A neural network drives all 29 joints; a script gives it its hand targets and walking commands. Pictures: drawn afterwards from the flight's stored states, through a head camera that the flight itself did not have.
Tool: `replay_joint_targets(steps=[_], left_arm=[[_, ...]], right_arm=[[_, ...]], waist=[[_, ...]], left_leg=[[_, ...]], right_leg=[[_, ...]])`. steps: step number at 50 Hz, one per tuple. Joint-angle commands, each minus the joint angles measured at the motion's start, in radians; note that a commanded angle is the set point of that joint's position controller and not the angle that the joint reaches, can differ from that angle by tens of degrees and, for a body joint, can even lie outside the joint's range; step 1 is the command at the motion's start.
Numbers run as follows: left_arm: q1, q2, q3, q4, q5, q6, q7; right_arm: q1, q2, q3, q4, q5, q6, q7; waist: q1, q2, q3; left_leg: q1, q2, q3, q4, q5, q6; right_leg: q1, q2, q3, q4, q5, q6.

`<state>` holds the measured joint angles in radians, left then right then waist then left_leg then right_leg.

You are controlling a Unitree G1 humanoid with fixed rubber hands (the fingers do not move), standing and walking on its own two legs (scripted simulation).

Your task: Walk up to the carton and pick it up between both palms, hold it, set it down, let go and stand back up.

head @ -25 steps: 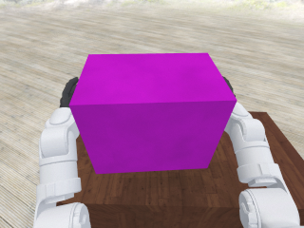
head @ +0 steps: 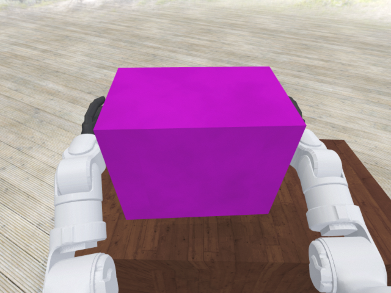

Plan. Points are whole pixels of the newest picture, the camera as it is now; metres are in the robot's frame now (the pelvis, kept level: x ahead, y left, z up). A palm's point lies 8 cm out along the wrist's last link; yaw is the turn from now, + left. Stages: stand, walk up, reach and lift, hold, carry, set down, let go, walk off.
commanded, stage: hold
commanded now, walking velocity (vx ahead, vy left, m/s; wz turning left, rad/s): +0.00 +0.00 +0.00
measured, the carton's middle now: (196, 144) +0.36 -0.01 +0.18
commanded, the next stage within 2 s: none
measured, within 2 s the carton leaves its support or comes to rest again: neither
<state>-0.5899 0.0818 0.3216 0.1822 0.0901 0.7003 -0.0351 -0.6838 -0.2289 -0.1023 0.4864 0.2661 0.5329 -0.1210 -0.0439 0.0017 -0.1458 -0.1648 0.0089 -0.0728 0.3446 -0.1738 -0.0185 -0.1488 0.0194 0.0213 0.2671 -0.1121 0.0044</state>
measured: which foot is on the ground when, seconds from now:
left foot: down 0.00-1.00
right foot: down 0.00-1.00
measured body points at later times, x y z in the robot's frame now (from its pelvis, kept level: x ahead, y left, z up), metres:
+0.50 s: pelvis +0.01 +0.00 +0.00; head -0.05 +0.01 +0.45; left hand +0.37 +0.20 +0.20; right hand +0.38 -0.19 +0.20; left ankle +0.01 +0.13 -0.75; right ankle +0.02 -0.12 -0.75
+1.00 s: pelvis +0.00 +0.00 +0.00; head -0.06 +0.01 +0.45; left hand +0.37 +0.19 +0.21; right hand +0.38 -0.20 +0.20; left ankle +0.01 +0.13 -0.75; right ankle +0.02 -0.12 -0.75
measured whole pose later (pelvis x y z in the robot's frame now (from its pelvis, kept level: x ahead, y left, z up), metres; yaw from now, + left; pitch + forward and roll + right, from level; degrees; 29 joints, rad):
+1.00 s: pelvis +0.00 +0.00 +0.00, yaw +0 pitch -1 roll -1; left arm -0.59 0.09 0.32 0.18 0.09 0.71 -0.04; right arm -0.69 -0.22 -0.10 0.49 0.28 0.53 -0.12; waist -0.05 0.00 -0.15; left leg -0.16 0.01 -0.08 0.35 -0.18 -0.02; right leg -0.14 0.02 0.02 0.27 -0.12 0.00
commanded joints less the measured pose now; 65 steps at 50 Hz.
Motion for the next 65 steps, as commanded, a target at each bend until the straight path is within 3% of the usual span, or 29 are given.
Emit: replay_joint_targets(steps=[1, 3, 5, 7, 9, 10, 11, 12, 13, 14, 16, 18, 21, 22, 23, 28, 34, 37, 38, 41, 45, 46, 51, 54, 56, 58, 60, 64, 65], left_arm=[[-0.799, -0.487, -0.5, -0.158, -0.137, -0.038, -0.126], [-0.815, -0.495, -0.506, -0.167, -0.144, -0.036, -0.127], [-0.817, -0.5, -0.541, -0.213, -0.168, -0.046, -0.129], [-0.783, -0.491, -0.525, -0.174, -0.161, -0.035, -0.135], [-0.757, -0.496, -0.534, -0.228, -0.163, -0.032, -0.133], [-0.77, -0.476, -0.523, -0.239, -0.164, -0.033, -0.136], [-0.776, -0.477, -0.52, -0.26, -0.153, -0.034, -0.135], [-0.771, -0.489, -0.534, -0.244, -0.162, -0.027, -0.14], [-0.753, -0.466, -0.534, -0.293, -0.166, -0.035, -0.14], [-0.716, -0.463, -0.512, -0.22, -0.154, -0.021, -0.145], [-0.735, -0.451, -0.528, -0.276, -0.145, -0.021, -0.145], [-0.732, -0.458, -0.523, -0.26, -0.15, -0.015, -0.147], [-0.754, -0.477, -0.547, -0.315, -0.152, -0.016, -0.14], [-0.751, -0.478, -0.526, -0.281, -0.136, -0.011, -0.139], [-0.794, -0.482, -0.544, -0.311, -0.149, -0.02, -0.134], [-0.734, -0.504, -0.553, -0.252, -0.167, -0.02, -0.123], [-0.787, -0.499, -0.507, -0.138, -0.125, -0.013, -0.144], [-0.78, -0.511, -0.529, -0.187, -0.15, -0.023, -0.14], [-0.814, -0.51, -0.533, -0.199, -0.163, -0.034, -0.138], [-0.802, -0.514, -0.541, -0.202, -0.165, -0.041, -0.127], [-0.791, -0.492, -0.526, -0.217, -0.149, -0.037, -0.127], [-0.808, -0.501, -0.532, -0.183, -0.153, -0.035, -0.128], [-0.8, -0.499, -0.526, -0.179, -0.156, -0.039, -0.125], [-0.811, -0.491, -0.513, -0.172, -0.154, -0.043, -0.123], [-0.8, -0.508, -0.545, -0.207, -0.167, -0.04, -0.124], [-0.797, -0.494, -0.523, -0.203, -0.163, -0.04, -0.125], [-0.799, -0.472, -0.507, -0.18, -0.146, -0.036, -0.129], [-0.8, -0.494, -0.529, -0.232, -0.16, -0.033, -0.131], [-0.806, -0.488, -0.525, -0.197, -0.149, -0.031, -0.136]], right_arm=[[-0.891, 0.595, 0.366, -0.371, 0.144, -0.065, 0.158], [-0.922, 0.589, 0.376, -0.379, 0.153, -0.066, 0.158], [-0.874, 0.597, 0.373, -0.383, 0.151, -0.063, 0.155], [-0.866, 0.576, 0.366, -0.397, 0.155, -0.055, 0.148], [-0.869, 0.578, 0.399, -0.444, 0.173, -0.055, 0.145], [-0.827, 0.572, 0.388, -0.393, 0.177, -0.043, 0.14], [-0.838, 0.578, 0.402, -0.407, 0.176, -0.043, 0.14], [-0.828, 0.572, 0.381, -0.415, 0.168, -0.041, 0.14], [-0.822, 0.582, 0.408, -0.471, 0.185, -0.044, 0.136], [-0.824, 0.55, 0.382, -0.463, 0.173, -0.038, 0.132], [-0.831, 0.571, 0.408, -0.452, 0.187, -0.04, 0.131], [-0.828, 0.557, 0.405, -0.456, 0.185, -0.037, 0.131], [-0.817, 0.563, 0.397, -0.47, 0.179, -0.038, 0.143], [-0.797, 0.547, 0.371, -0.409, 0.164, -0.029, 0.145], [-0.842, 0.571, 0.395, -0.416, 0.178, -0.04, 0.151], [-0.859, 0.556, 0.389, -0.482, 0.167, -0.053, 0.153], [-0.841, 0.554, 0.332, -0.303, 0.113, -0.032, 0.162], [-0.868, 0.579, 0.361, -0.373, 0.144, -0.052, 0.164], [-0.878, 0.578, 0.355, -0.364, 0.142, -0.051, 0.163], [-0.875, 0.57, 0.348, -0.388, 0.153, -0.061, 0.162], [-0.877, 0.579, 0.383, -0.386, 0.169, -0.059, 0.166], [-0.883, 0.568, 0.353, -0.358, 0.15, -0.056, 0.164], [-0.892, 0.583, 0.362, -0.374, 0.161, -0.06, 0.16], [-0.922, 0.588, 0.385, -0.405, 0.163, -0.056, 0.159], [-0.872, 0.591, 0.386, -0.387, 0.159, -0.051, 0.158], [-0.913, 0.592, 0.398, -0.426, 0.174, -0.055, 0.155], [-0.863, 0.586, 0.372, -0.357, 0.155, -0.042, 0.149], [-0.878, 0.591, 0.394, -0.406, 0.169, -0.048, 0.145], [-0.86, 0.582, 0.369, -0.389, 0.154, -0.045, 0.142]], waist=[[0.005, -0.017, -0.394], [0.006, 0.008, -0.413], [-0.023, 0.004, -0.446], [-0.022, -0.001, -0.414], [-0.014, 0.012, -0.458], [-0.03, 0.015, -0.412], [-0.01, 0.026, -0.419], [-0.036, 0.032, -0.418], [-0.021, 0.002, -0.447], [-0.025, 0.008, -0.409], [-0.013, 0.04, -0.418], [-0.02, 0.006, -0.404], [-0.01, 0.048, -0.415], [-0.022, 0.062, -0.372], [-0.004, 0.052, -0.399], [-0.002, 0.012, -0.414], [-0.028, 0.02, -0.28], [-0.005, 0.016, -0.385], [-0.023, 0.015, -0.392], [-0.017, 0.057, -0.404], [0.008, 0.018, -0.413], [-0.021, 0.037, -0.379], [-0.01, 0.012, -0.398], [0.022, -0.019, -0.397], [-0.017, 0.009, -0.42], [0.007, -0.009, -0.436], [-0.008, 0.007, -0.384], [-0.009, -0.007, -0.43], [-0.018, 0.023, -0.376]], left_leg=[[0.033, -0.063, 0.051, -0.054, 0.157, -0.014], [0.044, -0.063, 0.055, -0.049, 0.177, -0.022], [0.074, -0.064, 0.048, -0.043, 0.217, -0.029], [0.055, -0.067, 0.047, -0.032, 0.241, -0.028], [0.077, -0.067, 0.047, -0.022, 0.303, -0.039], [0.061, -0.07, 0.048, -0.028, 0.283, -0.039], [0.07, -0.07, 0.048, -0.026, 0.293, -0.042], [0.067, -0.069, 0.047, -0.024, 0.291, -0.046], [0.071, -0.071, 0.043, -0.019, 0.308, -0.04], [0.047, -0.072, 0.044, -0.027, 0.284, -0.039], [0.053, -0.073, 0.044, -0.024, 0.296, -0.038], [0.06, -0.066, 0.042, -0.031, 0.285, -0.04], [0.084, -0.066, 0.042, -0.03, 0.307, -0.048], [0.091, -0.06, 0.04, -0.027, 0.303, -0.052], [0.095, -0.061, 0.045, -0.023, 0.3, -0.053], [0.063, -0.063, 0.039, -0.026, 0.287, -0.041], [0.037, -0.054, 0.051, -0.071, 0.139, -0.036], [0.057, -0.059, 0.049, -0.054, 0.192, -0.032], [0.058, -0.06, 0.045, -0.05, 0.195, -0.034], [0.065, -0.061, 0.045, -0.038, 0.236, -0.042], [0.071, -0.053, 0.042, -0.04, 0.237, -0.03], [0.064, -0.057, 0.047, -0.041, 0.219, -0.038], [0.054, -0.058, 0.045, -0.048, 0.194, -0.027], [0.043, -0.063, 0.049, -0.047, 0.199, -0.02], [0.069, -0.061, 0.044, -0.032, 0.25, -0.034], [0.054, -0.067, 0.044, -0.035, 0.23, -0.027], [0.037, -0.068, 0.05, -0.048, 0.196, -0.024], [0.067, -0.067, 0.049, -0.035, 0.25, -0.029], [0.053, -0.072, 0.048, -0.034, 0.235, -0.034]], right_leg=[[0.224, 0.039, -0.023, -0.001, 0.163, 0.02], [0.225, 0.043, -0.029, 0.004, 0.164, 0.014], [0.229, 0.046, -0.025, 0.008, 0.214, 0.02], [0.236, 0.044, -0.03, 0.014, 0.256, 0.023], [0.274, 0.049, -0.03, 0.021, 0.301, 0.02], [0.266, 0.042, -0.024, 0.015, 0.3, 0.021], [0.261, 0.046, -0.028, 0.023, 0.287, 0.022], [0.27, 0.046, -0.025, 0.015, 0.296, 0.018], [0.287, 0.047, -0.019, 0.028, 0.346, 0.024], [0.278, 0.045, -0.016, 0.02, 0.337, 0.021], [0.289, 0.046, -0.02, 0.023, 0.333, 0.027], [0.255, 0.052, -0.025, 0.022, 0.299, 0.022], [0.258, 0.052, -0.021, 0.011, 0.275, 0.013], [0.221, 0.053, -0.027, 0.009, 0.245, 0.01], [0.221, 0.057, -0.034, 0.009, 0.233, 0.011], [0.216, 0.054, -0.028, 0.011, 0.26, 0.011], [0.169, 0.042, -0.033, -0.018, 0.089, 0.004], [0.214, 0.045, -0.023, -0.009, 0.167, 0.01], [0.212, 0.047, -0.019, -0.002, 0.176, 0.009], [0.197, 0.05, -0.02, 0.0, 0.203, 0.006], [0.221, 0.048, -0.026, 0.008, 0.202, 0.01], [0.197, 0.048, -0.029, 0.002, 0.176, 0.009], [0.212, 0.045, -0.027, 0.001, 0.171, 0.011], [0.202, 0.047, -0.026, -0.002, 0.175, 0.016], [0.227, 0.052, -0.031, 0.015, 0.23, 0.015], [0.24, 0.047, -0.023, 0.008, 0.229, 0.021], [0.243, 0.041, -0.013, 0.0, 0.21, 0.023], [0.243, 0.05, -0.023, 0.012, 0.244, 0.023], [0.222, 0.041, -0.025, 0.006, 0.233, 0.024]])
